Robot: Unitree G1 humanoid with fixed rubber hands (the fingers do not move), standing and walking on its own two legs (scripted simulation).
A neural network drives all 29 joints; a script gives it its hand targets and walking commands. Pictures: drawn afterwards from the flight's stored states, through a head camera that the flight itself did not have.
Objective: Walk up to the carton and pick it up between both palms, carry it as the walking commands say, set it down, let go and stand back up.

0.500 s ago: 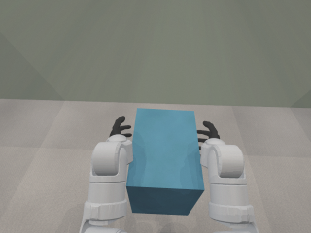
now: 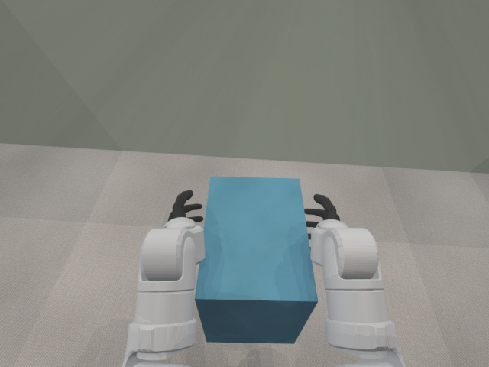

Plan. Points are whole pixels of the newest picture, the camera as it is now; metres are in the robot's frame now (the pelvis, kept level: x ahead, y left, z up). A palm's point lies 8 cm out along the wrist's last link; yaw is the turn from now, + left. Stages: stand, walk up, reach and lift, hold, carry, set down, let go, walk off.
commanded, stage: carry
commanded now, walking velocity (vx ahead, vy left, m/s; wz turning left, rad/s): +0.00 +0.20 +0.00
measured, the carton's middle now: (252, 261) +0.31 +0.02 -0.01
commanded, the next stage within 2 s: none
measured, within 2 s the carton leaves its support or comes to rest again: neither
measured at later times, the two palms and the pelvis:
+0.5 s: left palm (104, 245) +0.27 +0.23 +0.10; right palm (267, 265) +0.26 +0.00 +0.09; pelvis -0.05 +0.13 +0.00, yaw +0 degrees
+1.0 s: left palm (3, 288) +0.20 +0.33 +0.11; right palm (187, 323) +0.18 +0.10 +0.09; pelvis -0.12 +0.23 +0.01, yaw +0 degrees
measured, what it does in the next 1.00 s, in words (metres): steps to the left: right foot, then left foot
